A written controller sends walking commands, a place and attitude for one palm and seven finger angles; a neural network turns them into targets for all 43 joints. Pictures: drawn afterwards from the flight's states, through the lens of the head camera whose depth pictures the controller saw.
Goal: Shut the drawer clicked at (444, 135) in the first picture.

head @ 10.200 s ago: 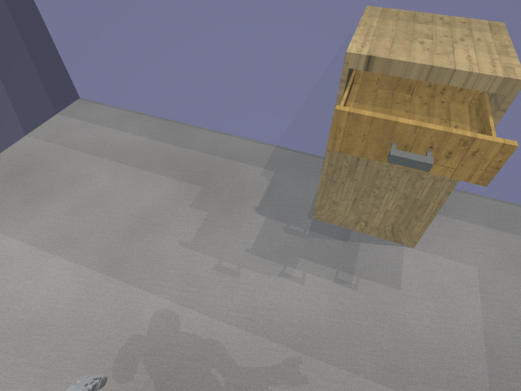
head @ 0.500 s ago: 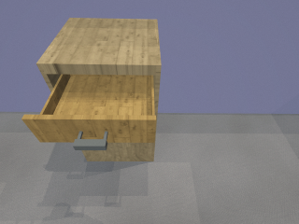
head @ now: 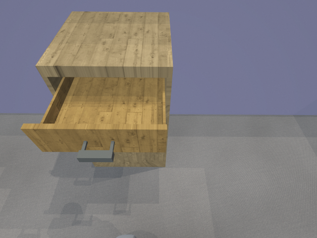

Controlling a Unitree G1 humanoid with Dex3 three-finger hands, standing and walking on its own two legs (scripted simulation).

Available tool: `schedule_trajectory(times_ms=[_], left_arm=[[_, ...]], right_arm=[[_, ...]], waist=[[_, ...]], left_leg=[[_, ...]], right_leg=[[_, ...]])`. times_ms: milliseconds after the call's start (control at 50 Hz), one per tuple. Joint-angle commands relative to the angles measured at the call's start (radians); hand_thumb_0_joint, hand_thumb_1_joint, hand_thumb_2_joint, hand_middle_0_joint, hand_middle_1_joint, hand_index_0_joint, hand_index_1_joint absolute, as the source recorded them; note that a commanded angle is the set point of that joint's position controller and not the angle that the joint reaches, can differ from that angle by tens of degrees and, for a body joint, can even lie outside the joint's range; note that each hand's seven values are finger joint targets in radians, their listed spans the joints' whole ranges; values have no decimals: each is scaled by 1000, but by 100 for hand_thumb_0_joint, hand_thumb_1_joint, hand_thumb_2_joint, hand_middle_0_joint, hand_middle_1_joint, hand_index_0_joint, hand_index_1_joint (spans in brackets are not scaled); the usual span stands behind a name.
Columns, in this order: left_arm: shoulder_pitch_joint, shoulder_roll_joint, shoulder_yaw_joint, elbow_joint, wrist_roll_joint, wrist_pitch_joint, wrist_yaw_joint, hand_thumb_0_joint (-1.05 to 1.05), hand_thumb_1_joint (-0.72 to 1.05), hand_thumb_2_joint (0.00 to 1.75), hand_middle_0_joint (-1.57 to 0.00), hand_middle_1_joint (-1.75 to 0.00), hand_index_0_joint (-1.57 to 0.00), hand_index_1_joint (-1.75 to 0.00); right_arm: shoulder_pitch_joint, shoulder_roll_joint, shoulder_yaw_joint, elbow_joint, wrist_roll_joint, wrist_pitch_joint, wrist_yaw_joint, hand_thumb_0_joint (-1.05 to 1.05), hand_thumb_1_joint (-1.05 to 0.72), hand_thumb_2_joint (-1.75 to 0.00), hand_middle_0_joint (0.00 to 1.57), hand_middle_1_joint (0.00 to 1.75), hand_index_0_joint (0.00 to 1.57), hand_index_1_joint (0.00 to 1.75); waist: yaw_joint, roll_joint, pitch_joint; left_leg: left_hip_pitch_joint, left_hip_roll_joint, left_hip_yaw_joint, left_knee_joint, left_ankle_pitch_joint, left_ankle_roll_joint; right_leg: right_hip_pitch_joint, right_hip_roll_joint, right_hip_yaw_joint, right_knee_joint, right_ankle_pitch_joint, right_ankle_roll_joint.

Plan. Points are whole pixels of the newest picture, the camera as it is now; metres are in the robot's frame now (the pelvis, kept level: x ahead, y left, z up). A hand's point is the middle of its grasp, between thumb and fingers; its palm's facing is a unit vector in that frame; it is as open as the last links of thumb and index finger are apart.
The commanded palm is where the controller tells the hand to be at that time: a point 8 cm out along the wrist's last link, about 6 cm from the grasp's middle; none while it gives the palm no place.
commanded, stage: come to a stop and stand still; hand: left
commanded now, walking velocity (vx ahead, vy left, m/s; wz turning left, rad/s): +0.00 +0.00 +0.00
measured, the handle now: (97, 149) +0.37 +0.22 -0.06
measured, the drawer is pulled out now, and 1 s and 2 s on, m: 0.23 0.23 0.23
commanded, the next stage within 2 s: look again from close up in 0.68 s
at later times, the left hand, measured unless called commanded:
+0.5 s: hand out of the picture -0.05 +0.21 -0.17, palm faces -0.01 -0.98 -0.18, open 7.4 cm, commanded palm none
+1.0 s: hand out of the picture -0.07 +0.20 -0.18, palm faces +0.02 -0.99 -0.17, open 7.3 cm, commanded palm none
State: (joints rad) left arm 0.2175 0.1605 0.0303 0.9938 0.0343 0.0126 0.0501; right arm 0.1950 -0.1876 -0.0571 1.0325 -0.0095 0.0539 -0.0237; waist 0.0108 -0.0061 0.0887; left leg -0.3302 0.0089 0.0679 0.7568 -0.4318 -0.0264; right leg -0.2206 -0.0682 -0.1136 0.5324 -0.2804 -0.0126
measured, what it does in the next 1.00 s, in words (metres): steps on the spot: left foot, then right foot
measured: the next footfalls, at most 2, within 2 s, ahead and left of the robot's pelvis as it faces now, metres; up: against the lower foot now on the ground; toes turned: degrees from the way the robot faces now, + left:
left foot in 0.06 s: +0.06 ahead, +0.13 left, +0.00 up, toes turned +3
right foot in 0.32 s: -0.02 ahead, -0.07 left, +0.00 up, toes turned -1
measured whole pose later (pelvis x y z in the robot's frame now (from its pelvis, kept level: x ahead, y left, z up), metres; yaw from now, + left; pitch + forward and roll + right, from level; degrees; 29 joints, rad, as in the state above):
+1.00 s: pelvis -0.05 +0.05 -0.01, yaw +1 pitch -2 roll -2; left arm 0.37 0.13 -0.01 1.07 0.02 -0.01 0.05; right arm 0.35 -0.12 0.00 1.06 -0.02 0.01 0.00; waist -0.03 0.01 0.01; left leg -0.34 -0.01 0.06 0.56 -0.20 0.06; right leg -0.20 -0.01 -0.08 0.54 -0.31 0.00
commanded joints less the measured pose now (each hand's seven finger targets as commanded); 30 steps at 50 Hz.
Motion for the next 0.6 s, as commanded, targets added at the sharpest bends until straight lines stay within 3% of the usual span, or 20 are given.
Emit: schedule_trajectory(times_ms=[0,20,40,60,80,120,140,200,240,260,280,300,340,360,400,440,500,580], left_arm=[[2,171,44,-58,-12,11,-2,0,90,90,-20,-30,-20,-30],[33,126,37,-72,-16,20,-7,0,90,90,-20,-30,-20,-30],[44,80,30,-80,-19,23,-9,0,90,90,-20,-30,-20,-30],[35,85,27,-79,-15,25,-11,0,90,90,-20,-30,-20,-30],[43,82,25,-66,-11,28,-11,0,90,90,-20,-30,-20,-30],[85,87,24,-36,-8,25,-21,0,90,90,-20,-30,-20,-30],[95,79,18,-28,-8,22,-24,0,90,90,-20,-30,-20,-30],[93,62,2,-21,-12,10,-23,0,90,90,-20,-30,-20,-30],[140,64,-2,2,-14,3,-18,0,90,90,-20,-30,-20,-30],[161,77,-3,14,-12,-4,-13,0,90,90,-20,-30,-20,-30],[140,106,-3,15,-11,-11,-9,0,90,90,-20,-30,-20,-30],[131,115,-4,15,-14,-14,-9,0,90,90,-20,-30,-20,-30],[99,113,-6,22,-15,-24,-10,0,90,90,-20,-30,-20,-30],[92,104,-8,25,-16,-25,-10,0,90,90,-20,-30,-20,-30],[104,94,-12,35,-15,-23,-10,0,90,90,-20,-30,-20,-30],[131,86,-12,52,-15,-20,-9,0,90,90,-20,-30,-20,-30],[175,74,-11,76,-12,-16,-9,0,90,90,-20,-30,-20,-30],[217,61,-9,92,-13,-15,-8,0,90,90,-20,-30,-20,-30]], right_arm=[[170,-50,-3,-32,-3,-30,5,0,-90,-90,20,30,20,30],[151,-121,-11,-49,-11,-37,5,0,-90,-90,20,30,20,30],[125,-183,-17,-76,-17,-37,4,0,-90,-90,20,30,20,30],[66,-171,-12,-93,-18,-39,1,0,-90,-90,20,30,20,30],[31,-163,-7,-101,-20,-46,-3,0,-90,-90,20,30,20,30],[-27,-141,6,-106,-18,-43,-4,0,-90,-90,20,30,20,30],[-27,-144,7,-103,-17,-43,-4,0,-90,-90,20,30,20,30],[23,-144,6,-78,-12,-47,-4,0,-90,-90,20,30,20,30],[31,-134,8,-61,-5,-47,-3,0,-90,-90,20,30,20,30],[34,-113,12,-56,1,-47,0,0,-90,-90,20,30,20,30],[48,-87,15,-52,6,-47,4,0,-90,-90,20,30,20,30],[51,-73,20,-51,5,-47,7,0,-90,-90,20,30,20,30],[59,-60,18,-30,-2,-42,7,0,-90,-90,20,30,20,30],[71,-65,20,-19,-2,-42,7,0,-90,-90,20,30,20,30],[86,-70,25,5,-1,-46,8,0,-90,-90,20,30,20,30],[90,-74,29,22,-1,-48,7,0,-90,-90,20,30,20,30],[99,-73,30,39,-4,-45,6,0,-90,-90,20,30,20,30],[130,-66,30,57,-4,-45,3,0,-90,-90,20,30,20,30]], waist=[[-50,-81,-83],[-33,118,-77],[-28,263,-60],[-22,213,-40],[-3,229,-39],[18,180,-64],[14,170,-80],[-5,113,-104],[9,92,-121],[11,46,-105],[-10,-10,-75],[-21,-6,-64],[-36,-124,-67],[-44,-135,-53],[-41,-66,-31],[-31,-11,-4],[-16,28,32],[-9,46,12]], left_leg=[[222,28,9,-315,304,9],[235,172,-172,-378,402,67],[106,311,-314,-485,392,162],[-2,323,-339,-540,281,215],[-24,303,-343,-553,259,227],[7,252,-254,-527,251,211],[49,234,-229,-515,276,205],[137,230,-216,-485,350,198],[134,204,-194,-452,317,163],[106,160,-164,-418,264,122],[72,108,-137,-400,230,79],[107,80,-109,-400,206,56],[179,70,-78,-362,234,42],[200,74,-77,-366,234,41],[206,92,-94,-411,226,47],[159,104,-123,-465,140,51],[89,107,-142,-513,38,53],[72,107,-156,-533,5,55]], right_leg=[[-91,-144,121,-25,303,-65],[-194,-43,75,69,33,-7],[-159,32,30,198,-217,28],[-117,33,71,326,-260,20],[-122,29,104,408,-251,13],[-116,19,110,412,-189,13],[-114,20,94,358,-178,18],[-69,28,68,143,-154,24],[24,28,68,-48,-24,23],[62,12,103,-166,49,16],[54,-37,183,-200,85,-12],[-5,-86,217,-213,68,-35],[-83,-89,236,-234,26,-42],[-116,-86,231,-247,-21,-39],[-126,-53,204,-238,-54,-22],[-110,-32,188,-227,-80,-12],[-89,-21,170,-225,-103,-9],[-59,-10,150,-209,-89,-10]])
